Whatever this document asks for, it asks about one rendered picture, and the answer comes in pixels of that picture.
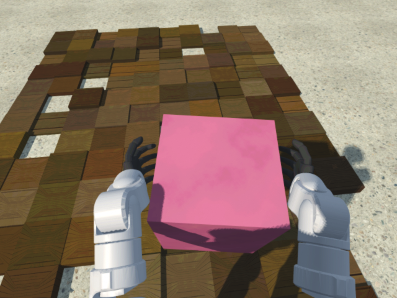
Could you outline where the carton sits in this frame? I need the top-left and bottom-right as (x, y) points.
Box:
(147, 114), (291, 253)

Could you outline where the left robot hand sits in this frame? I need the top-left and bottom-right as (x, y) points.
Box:
(123, 137), (157, 184)

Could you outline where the right robot forearm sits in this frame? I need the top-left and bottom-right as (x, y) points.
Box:
(287, 173), (356, 298)

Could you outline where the left robot forearm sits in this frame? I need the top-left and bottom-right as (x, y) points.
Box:
(89, 169), (149, 298)

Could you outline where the right robot hand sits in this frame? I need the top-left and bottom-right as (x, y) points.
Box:
(279, 139), (314, 189)

